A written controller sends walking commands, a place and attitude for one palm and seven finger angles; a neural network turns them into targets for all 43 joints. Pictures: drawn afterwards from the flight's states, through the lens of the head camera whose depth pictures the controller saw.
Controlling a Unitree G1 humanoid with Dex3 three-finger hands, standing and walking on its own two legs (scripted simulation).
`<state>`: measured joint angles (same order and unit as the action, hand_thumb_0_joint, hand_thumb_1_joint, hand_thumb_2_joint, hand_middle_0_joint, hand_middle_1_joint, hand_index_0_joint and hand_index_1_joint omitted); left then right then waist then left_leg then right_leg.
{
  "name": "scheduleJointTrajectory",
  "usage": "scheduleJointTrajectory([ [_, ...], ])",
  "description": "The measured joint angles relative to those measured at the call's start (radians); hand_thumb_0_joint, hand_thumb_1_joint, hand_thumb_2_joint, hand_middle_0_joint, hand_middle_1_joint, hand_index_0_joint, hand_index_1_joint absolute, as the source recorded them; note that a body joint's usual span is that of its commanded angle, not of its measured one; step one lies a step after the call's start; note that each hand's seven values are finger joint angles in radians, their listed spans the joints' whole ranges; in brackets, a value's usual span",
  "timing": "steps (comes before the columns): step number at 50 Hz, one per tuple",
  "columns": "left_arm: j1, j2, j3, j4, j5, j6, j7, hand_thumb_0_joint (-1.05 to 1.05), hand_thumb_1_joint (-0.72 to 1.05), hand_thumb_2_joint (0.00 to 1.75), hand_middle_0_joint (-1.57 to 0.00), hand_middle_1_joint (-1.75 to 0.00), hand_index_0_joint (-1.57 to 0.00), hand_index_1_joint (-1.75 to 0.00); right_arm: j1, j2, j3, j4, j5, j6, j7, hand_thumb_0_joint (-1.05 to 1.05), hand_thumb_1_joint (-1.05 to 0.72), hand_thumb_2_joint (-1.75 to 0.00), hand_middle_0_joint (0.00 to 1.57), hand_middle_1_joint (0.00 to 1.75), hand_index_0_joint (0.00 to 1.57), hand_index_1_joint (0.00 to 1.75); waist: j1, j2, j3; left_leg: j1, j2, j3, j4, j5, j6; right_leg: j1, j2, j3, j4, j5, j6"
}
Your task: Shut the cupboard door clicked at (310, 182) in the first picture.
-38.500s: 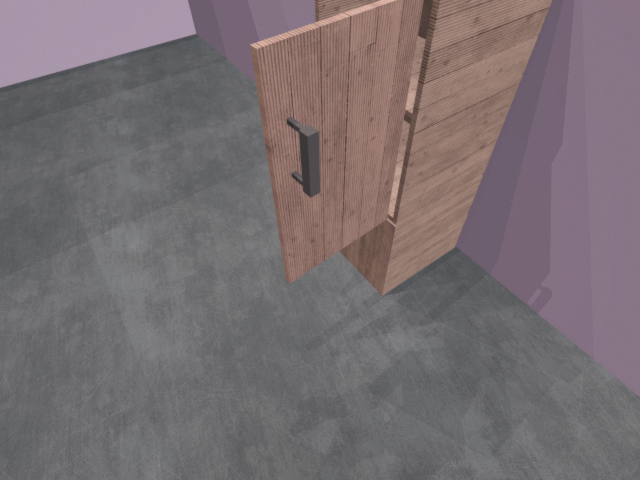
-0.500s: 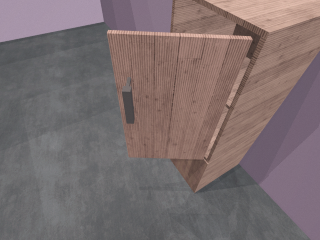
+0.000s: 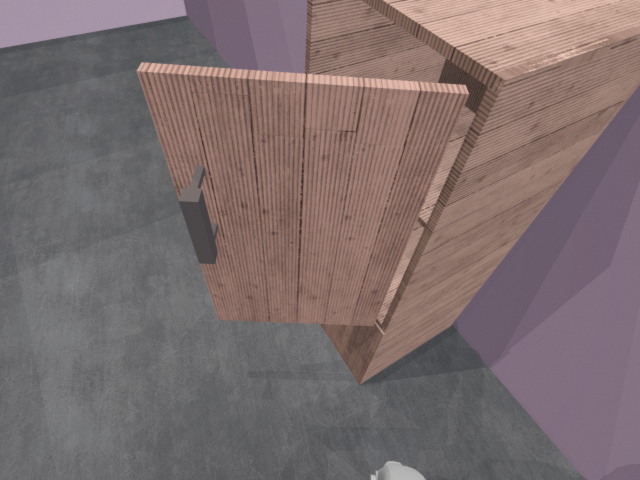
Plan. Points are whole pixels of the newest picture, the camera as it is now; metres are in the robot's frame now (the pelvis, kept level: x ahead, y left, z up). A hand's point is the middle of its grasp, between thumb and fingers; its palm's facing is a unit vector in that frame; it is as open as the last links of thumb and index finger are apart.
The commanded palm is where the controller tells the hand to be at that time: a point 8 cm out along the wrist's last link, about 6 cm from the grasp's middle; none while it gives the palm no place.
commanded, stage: come to a stop and stand still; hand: left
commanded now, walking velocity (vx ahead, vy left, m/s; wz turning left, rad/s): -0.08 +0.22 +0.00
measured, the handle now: (203, 216) +0.44 +0.19 +0.05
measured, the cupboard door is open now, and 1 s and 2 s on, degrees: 58 58 58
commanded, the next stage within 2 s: look again from close up in 1.58 s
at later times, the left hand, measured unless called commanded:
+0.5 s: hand out of the picture +0.02 +0.16 -0.19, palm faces +0.13 -0.97 -0.22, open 7.3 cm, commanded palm none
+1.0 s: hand out of the picture -0.02 +0.14 -0.18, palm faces +0.03 -0.98 -0.19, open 7.3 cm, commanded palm none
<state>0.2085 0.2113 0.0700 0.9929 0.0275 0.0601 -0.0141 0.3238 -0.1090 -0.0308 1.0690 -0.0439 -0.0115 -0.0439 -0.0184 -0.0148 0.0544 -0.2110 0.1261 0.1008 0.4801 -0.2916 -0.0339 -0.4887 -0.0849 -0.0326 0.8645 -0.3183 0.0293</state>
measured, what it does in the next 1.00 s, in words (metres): steps on the spot: right foot, then left foot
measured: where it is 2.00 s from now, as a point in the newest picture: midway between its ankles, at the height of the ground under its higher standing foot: outside the picture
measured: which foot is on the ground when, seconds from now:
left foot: down 0.00-0.08, up 0.10-0.50, down 0.52-1.00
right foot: up 0.00-0.06, down 0.08-0.52, up 0.54-0.90, down 0.92-1.00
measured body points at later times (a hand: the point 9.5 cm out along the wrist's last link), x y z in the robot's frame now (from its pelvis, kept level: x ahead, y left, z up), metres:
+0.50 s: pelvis -0.02 -0.04 -0.02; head +0.01 -0.02 +0.43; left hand +0.01 +0.21 -0.17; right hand +0.11 -0.28 -0.14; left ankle -0.02 +0.07 -0.74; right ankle +0.04 -0.18 -0.74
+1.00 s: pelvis -0.02 -0.02 -0.01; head +0.00 -0.02 +0.44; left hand -0.02 +0.20 -0.16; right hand -0.05 -0.24 -0.17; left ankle -0.02 +0.07 -0.74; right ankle -0.07 -0.13 -0.74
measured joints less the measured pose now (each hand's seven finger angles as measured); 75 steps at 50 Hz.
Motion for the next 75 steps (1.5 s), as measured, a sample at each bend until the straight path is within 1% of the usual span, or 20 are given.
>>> scheduleJointTrajectory([
  [2, -0.018, 0.003, 0.001, -0.011, -0.002, -0.008, -0.002, 0.01, 0.93, 0.90, -0.20, -0.30, -0.20, -0.29, 0.000, -0.013, -0.009, -0.005, -0.002, 0.009, 0.004, 0.01, -0.91, -0.90, 0.21, 0.30, 0.20, 0.30, -0.012, 0.017, 0.010, -0.011, 0.017, -0.008, 0.025, -0.015, -0.022, 0.044, 0.005, -0.017, -0.121, 0.007, -0.001],
  [4, -0.022, 0.008, -0.002, -0.025, -0.005, -0.036, -0.001, 0.01, 0.92, 0.90, -0.19, -0.30, -0.20, -0.29, 0.012, -0.028, -0.016, -0.011, 0.001, 0.017, 0.012, 0.01, -0.91, -0.90, 0.21, 0.30, 0.20, 0.30, -0.016, 0.016, 0.009, -0.032, 0.019, -0.013, 0.086, -0.050, -0.041, 0.118, 0.005, -0.028, -0.276, 0.092, -0.001],
  [5, -0.024, 0.006, -0.003, -0.024, -0.004, -0.055, 0.004, 0.01, 0.92, 0.90, -0.20, -0.30, -0.20, -0.29, 0.015, -0.037, -0.019, -0.011, 0.007, 0.022, 0.016, 0.01, -0.91, -0.90, 0.21, 0.30, 0.20, 0.30, -0.013, 0.014, 0.005, -0.057, 0.012, -0.021, 0.146, -0.109, -0.034, 0.124, 0.002, -0.025, -0.289, 0.084, 0.011],
  [8, -0.037, -0.036, -0.024, -0.015, -0.004, -0.072, 0.018, 0.01, 0.92, 0.90, -0.19, -0.30, -0.20, -0.29, -0.005, -0.083, -0.031, -0.009, 0.021, 0.049, 0.015, 0.01, -0.91, -0.90, 0.21, 0.30, 0.20, 0.29, -0.013, 0.056, 0.010, -0.123, -0.029, -0.089, 0.333, -0.256, -0.002, 0.122, 0.014, -0.043, -0.234, 0.033, -0.006],
  [12, -0.039, -0.067, -0.032, -0.023, -0.005, -0.081, 0.038, 0.00, 0.92, 0.90, -0.20, -0.30, -0.20, -0.29, -0.050, -0.101, -0.035, -0.021, 0.027, 0.058, 0.018, 0.01, -0.91, -0.90, 0.20, 0.30, 0.20, 0.29, 0.004, 0.038, 0.011, -0.199, -0.095, -0.067, 0.522, -0.242, -0.011, 0.150, 0.006, -0.046, -0.271, 0.052, -0.027],
  [16, -0.041, -0.059, -0.030, -0.035, -0.002, -0.076, 0.048, 0.00, 0.94, 0.90, -0.20, -0.30, -0.20, -0.29, -0.107, -0.105, -0.037, -0.054, 0.024, 0.072, 0.029, 0.01, -0.91, -0.90, 0.20, 0.30, 0.19, 0.29, 0.024, 0.016, 0.011, -0.260, -0.132, -0.052, 0.602, -0.182, -0.026, 0.164, 0.001, -0.059, -0.313, 0.084, -0.032],
  [20, -0.024, -0.039, -0.026, -0.035, 0.004, -0.062, 0.052, 0.00, 0.93, 0.90, -0.20, -0.30, -0.20, -0.30, -0.162, -0.101, -0.037, -0.095, 0.022, 0.079, 0.040, 0.01, -0.91, -0.90, 0.20, 0.30, 0.19, 0.29, 0.043, -0.004, 0.007, -0.258, -0.137, -0.049, 0.531, -0.155, -0.025, 0.154, -0.007, -0.066, -0.323, 0.105, -0.027],
  [25, 0.017, 0.000, -0.013, -0.028, 0.005, -0.034, 0.045, 0.00, 0.91, 0.90, -0.20, -0.30, -0.20, -0.30, -0.187, -0.080, -0.023, -0.132, 0.029, 0.048, 0.047, 0.01, -0.91, -0.90, 0.20, 0.30, 0.19, 0.29, 0.065, -0.037, -0.007, -0.111, -0.124, -0.045, 0.190, -0.063, -0.002, 0.115, -0.021, -0.058, -0.272, 0.100, -0.004],
  [26, 0.030, 0.005, -0.011, -0.024, 0.003, -0.027, 0.044, 0.00, 0.91, 0.90, -0.20, -0.30, -0.20, -0.29, -0.182, -0.076, -0.020, -0.136, 0.028, 0.037, 0.046, 0.01, -0.91, -0.90, 0.20, 0.30, 0.19, 0.29, 0.062, -0.036, -0.015, -0.078, -0.120, -0.047, 0.123, -0.050, 0.011, 0.101, -0.020, -0.058, -0.244, 0.086, -0.001],
  [28, 0.038, 0.016, -0.006, -0.004, -0.003, -0.008, 0.044, 0.01, 0.91, 0.90, -0.20, -0.30, -0.20, -0.29, -0.171, -0.055, -0.011, -0.133, 0.020, 0.033, 0.043, 0.01, -0.91, -0.90, 0.20, 0.30, 0.19, 0.29, 0.060, -0.054, -0.013, -0.079, -0.135, -0.041, 0.138, -0.040, 0.056, 0.081, -0.011, -0.025, -0.162, -0.053, -0.005],
  [30, 0.052, 0.018, -0.006, 0.014, -0.003, -0.002, 0.040, 0.01, 0.91, 0.90, -0.20, -0.30, -0.20, -0.29, -0.148, -0.034, 0.003, -0.123, 0.012, 0.031, 0.038, 0.01, -0.91, -0.90, 0.20, 0.30, 0.19, 0.29, 0.058, -0.055, -0.020, -0.060, -0.139, -0.039, 0.109, -0.018, 0.083, 0.065, 0.014, 0.002, -0.065, -0.101, -0.016],
  [34, 0.086, 0.002, -0.013, 0.032, 0.001, -0.018, 0.026, 0.01, 0.91, 0.90, -0.20, -0.30, -0.20, -0.29, -0.103, -0.029, 0.003, -0.098, 0.013, 0.023, 0.019, 0.00, -0.95, -0.90, 0.21, 0.30, 0.20, 0.29, 0.051, -0.043, -0.042, -0.022, -0.146, -0.041, 0.012, 0.037, 0.098, 0.073, 0.046, 0.009, 0.052, -0.078, -0.024],
  [39, 0.103, -0.030, -0.028, 0.056, -0.001, -0.025, 0.020, 0.01, 0.91, 0.90, -0.20, -0.30, -0.20, -0.29, -0.059, -0.033, 0.009, -0.063, 0.011, 0.013, 0.013, 0.00, -0.94, -0.90, 0.21, 0.30, 0.20, 0.30, 0.034, -0.034, -0.052, -0.004, -0.160, -0.032, -0.068, 0.081, 0.106, 0.152, 0.056, -0.009, -0.032, -0.093, -0.022],
  [42, 0.091, -0.051, -0.039, 0.069, -0.006, -0.028, 0.020, 0.01, 0.91, 0.90, -0.20, -0.30, -0.20, -0.29, -0.037, -0.030, 0.012, -0.039, 0.010, 0.009, 0.008, 0.00, -0.93, -0.90, 0.21, 0.30, 0.20, 0.29, 0.013, -0.025, -0.044, -0.011, -0.165, -0.031, -0.081, 0.092, 0.105, 0.218, 0.061, -0.011, -0.163, -0.119, -0.025],
  [46, 0.076, -0.053, -0.042, 0.081, -0.011, -0.045, 0.032, 0.02, 0.93, 0.90, -0.20, -0.30, -0.20, -0.29, -0.004, -0.017, 0.016, 0.006, 0.021, 0.012, 0.006, 0.01, -0.92, -0.90, 0.20, 0.30, 0.20, 0.29, 0.005, -0.030, -0.037, -0.037, -0.172, -0.019, -0.040, 0.073, 0.091, 0.328, 0.059, -0.002, -0.404, 0.006, -0.033],
  [48, 0.066, -0.064, -0.052, 0.093, -0.010, -0.059, 0.045, 0.02, 0.93, 0.90, -0.20, -0.30, -0.20, -0.29, 0.000, -0.022, 0.021, 0.030, 0.029, 0.017, 0.010, 0.01, -0.92, -0.90, 0.20, 0.30, 0.20, 0.29, 0.007, 0.002, -0.025, -0.044, -0.145, -0.024, -0.004, 0.052, 0.079, 0.343, 0.085, -0.006, -0.424, 0.009, -0.042],
  [50, 0.076, -0.071, -0.071, 0.086, -0.010, -0.071, 0.055, 0.02, 0.93, 0.90, -0.20, -0.30, -0.20, -0.29, 0.009, -0.032, 0.025, 0.021, 0.026, 0.022, 0.021, 0.01, -0.91, -0.90, 0.20, 0.30, 0.20, 0.29, -0.006, 0.033, -0.023, -0.066, -0.124, -0.029, 0.040, 0.028, 0.071, 0.333, 0.106, -0.009, -0.408, 0.000, -0.051],
  [55, 0.091, -0.079, -0.087, 0.088, -0.016, -0.089, 0.054, 0.01, 0.93, 0.90, -0.20, -0.30, -0.20, -0.29, 0.029, -0.047, 0.032, 0.011, 0.022, 0.013, 0.029, 0.01, -0.91, -0.90, 0.20, 0.30, 0.20, 0.29, -0.026, 0.070, -0.033, -0.076, -0.117, -0.035, 0.093, -0.011, 0.067, 0.326, 0.112, -0.014, -0.357, -0.043, -0.061],
  [62, 0.093, -0.070, -0.091, 0.088, -0.023, -0.103, 0.062, 0.01, 0.92, 0.90, -0.20, -0.30, -0.20, -0.29, 0.001, -0.033, 0.052, 0.025, 0.026, -0.003, 0.020, 0.01, -0.91, -0.90, 0.20, 0.30, 0.20, 0.29, -0.011, 0.057, -0.048, -0.027, -0.121, -0.023, 0.066, -0.017, 0.055, 0.355, 0.108, -0.001, -0.350, -0.063, -0.067],
  [75, 0.105, -0.052, -0.093, 0.087, -0.023, -0.091, 0.059, 0.01, 0.92, 0.90, -0.20, -0.30, -0.20, -0.29, -0.079, -0.059, 0.047, 0.037, 0.033, -0.002, 0.011, 0.01, -0.92, -0.90, 0.20, 0.30, 0.20, 0.29, 0.018, -0.002, -0.043, 0.010, -0.113, -0.020, 0.018, -0.001, 0.043, 0.391, 0.117, 0.004, -0.402, -0.043, -0.073],
])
